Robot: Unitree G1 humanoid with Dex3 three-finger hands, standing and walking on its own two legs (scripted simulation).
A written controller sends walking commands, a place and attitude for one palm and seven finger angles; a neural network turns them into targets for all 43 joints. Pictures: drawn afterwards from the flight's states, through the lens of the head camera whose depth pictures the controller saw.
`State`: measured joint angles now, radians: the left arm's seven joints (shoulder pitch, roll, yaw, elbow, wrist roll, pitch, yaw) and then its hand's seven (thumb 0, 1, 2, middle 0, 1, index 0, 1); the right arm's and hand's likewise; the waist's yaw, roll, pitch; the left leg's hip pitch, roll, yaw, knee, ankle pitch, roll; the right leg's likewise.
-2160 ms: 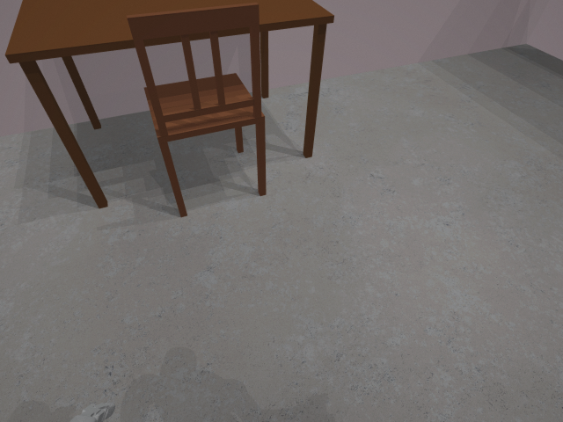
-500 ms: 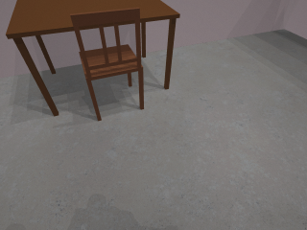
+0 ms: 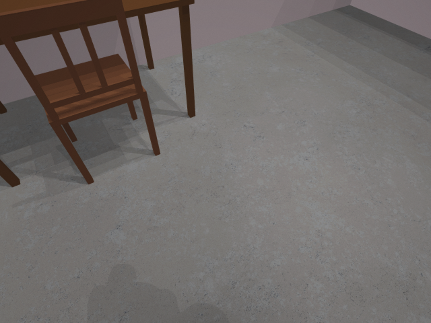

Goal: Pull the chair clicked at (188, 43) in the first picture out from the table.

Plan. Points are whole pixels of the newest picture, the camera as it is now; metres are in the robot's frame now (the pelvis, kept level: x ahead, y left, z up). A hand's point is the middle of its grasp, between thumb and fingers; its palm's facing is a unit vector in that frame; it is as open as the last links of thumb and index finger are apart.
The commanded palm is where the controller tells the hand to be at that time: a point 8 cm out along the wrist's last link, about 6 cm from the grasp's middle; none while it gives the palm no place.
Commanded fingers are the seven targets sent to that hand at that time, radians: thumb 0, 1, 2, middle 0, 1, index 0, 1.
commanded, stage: walk to a spot facing it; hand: left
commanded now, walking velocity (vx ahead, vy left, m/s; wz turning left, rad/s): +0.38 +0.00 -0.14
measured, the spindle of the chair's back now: (69, 63) +0.97 +0.62 -0.07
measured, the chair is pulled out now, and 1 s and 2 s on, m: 0.00 0.00 0.00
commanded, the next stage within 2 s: turn to face it in 0.86 s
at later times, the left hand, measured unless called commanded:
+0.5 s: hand (117, 276) +0.23 +0.24 -0.16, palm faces -0.04 -0.99 -0.15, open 7.4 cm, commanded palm none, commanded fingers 0.00 0.90 0.90 -0.20 -0.30 -0.20 -0.30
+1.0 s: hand (191, 162) +0.58 +0.11 -0.16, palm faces -0.28 -0.94 -0.21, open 7.3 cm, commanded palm none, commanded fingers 0.00 0.90 0.90 -0.20 -0.30 -0.20 -0.30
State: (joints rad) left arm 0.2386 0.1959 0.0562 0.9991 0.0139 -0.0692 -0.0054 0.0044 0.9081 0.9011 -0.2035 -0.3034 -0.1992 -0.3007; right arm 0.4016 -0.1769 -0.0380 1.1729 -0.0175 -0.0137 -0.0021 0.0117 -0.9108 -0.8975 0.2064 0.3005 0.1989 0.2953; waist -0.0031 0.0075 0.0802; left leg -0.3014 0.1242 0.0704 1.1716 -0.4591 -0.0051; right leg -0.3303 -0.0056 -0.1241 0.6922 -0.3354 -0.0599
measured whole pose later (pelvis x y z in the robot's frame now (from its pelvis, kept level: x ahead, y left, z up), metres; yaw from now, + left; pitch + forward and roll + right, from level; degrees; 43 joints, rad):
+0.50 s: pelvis +0.22 +0.06 +0.02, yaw -7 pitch -1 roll -1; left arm 0.32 0.19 0.08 1.08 0.03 -0.02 -0.01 0.01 0.91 0.90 -0.20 -0.30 -0.20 -0.30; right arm 0.27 -0.14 -0.06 1.02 -0.03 -0.10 -0.03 -0.02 -0.96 -0.90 0.21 0.30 0.20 0.30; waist 0.01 -0.05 0.02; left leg -0.20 0.06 0.23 0.48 -0.27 0.05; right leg -0.49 -0.06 -0.03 1.23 -0.28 -0.03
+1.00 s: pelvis +0.43 -0.04 +0.00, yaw -19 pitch -2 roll +0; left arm 0.16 0.17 0.07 1.00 0.01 -0.05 0.00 0.00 0.91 0.90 -0.20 -0.30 -0.20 -0.30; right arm 0.34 -0.13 -0.05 1.10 -0.02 -0.02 -0.02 0.01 -0.91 -0.90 0.21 0.30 0.20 0.30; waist -0.03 0.00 0.10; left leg -0.38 0.15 0.08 1.31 -0.38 -0.03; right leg -0.35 0.04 -0.15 0.61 -0.24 -0.11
